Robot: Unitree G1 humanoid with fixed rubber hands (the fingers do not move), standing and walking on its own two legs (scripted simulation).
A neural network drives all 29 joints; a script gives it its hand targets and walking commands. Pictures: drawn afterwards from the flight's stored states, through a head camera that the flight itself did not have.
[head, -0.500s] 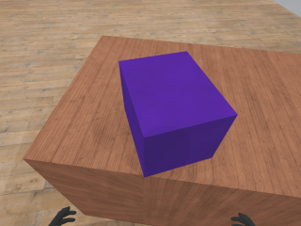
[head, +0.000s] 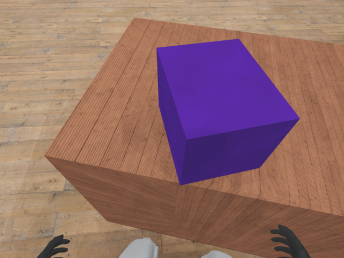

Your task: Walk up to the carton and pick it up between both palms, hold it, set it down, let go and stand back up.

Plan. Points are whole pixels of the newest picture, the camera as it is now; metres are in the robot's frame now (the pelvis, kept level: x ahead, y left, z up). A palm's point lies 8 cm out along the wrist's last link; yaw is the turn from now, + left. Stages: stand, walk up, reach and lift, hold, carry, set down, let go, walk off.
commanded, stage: walk up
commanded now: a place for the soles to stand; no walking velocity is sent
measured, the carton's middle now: (210, 110) +0.44 -0.08 +0.08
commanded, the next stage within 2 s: none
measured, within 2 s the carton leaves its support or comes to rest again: neither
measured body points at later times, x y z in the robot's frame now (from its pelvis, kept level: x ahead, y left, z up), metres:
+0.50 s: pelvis -0.03 +0.04 +0.00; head +0.00 +0.04 +0.45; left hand +0.06 +0.31 -0.12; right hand +0.10 -0.25 -0.09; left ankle +0.01 +0.16 -0.72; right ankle -0.03 -0.10 -0.72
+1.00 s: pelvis +0.00 +0.04 +0.01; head +0.02 +0.04 +0.45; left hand +0.17 +0.27 -0.09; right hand +0.07 -0.25 -0.09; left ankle +0.01 +0.16 -0.72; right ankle -0.03 -0.10 -0.72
